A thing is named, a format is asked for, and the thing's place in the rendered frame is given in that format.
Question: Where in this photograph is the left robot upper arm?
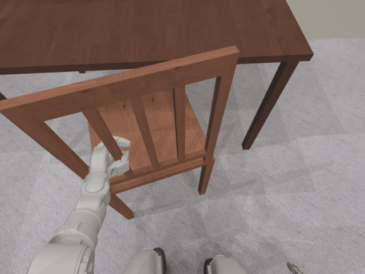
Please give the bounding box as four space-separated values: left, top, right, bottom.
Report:
30 243 95 274

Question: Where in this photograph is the robot left forearm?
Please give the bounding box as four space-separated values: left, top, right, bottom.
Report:
27 171 111 274

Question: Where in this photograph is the chair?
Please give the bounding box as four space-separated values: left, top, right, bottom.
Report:
0 45 240 220

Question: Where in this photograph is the robot right shin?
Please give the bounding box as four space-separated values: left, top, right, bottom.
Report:
211 255 225 262

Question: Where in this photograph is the left robot hand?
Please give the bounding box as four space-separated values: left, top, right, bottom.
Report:
89 136 131 179

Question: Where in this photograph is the left robot thigh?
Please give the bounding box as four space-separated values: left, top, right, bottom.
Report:
123 252 163 274

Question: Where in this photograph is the right robot hand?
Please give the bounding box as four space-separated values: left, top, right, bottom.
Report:
287 261 310 274

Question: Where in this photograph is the table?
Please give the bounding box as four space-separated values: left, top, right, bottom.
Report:
0 0 314 157

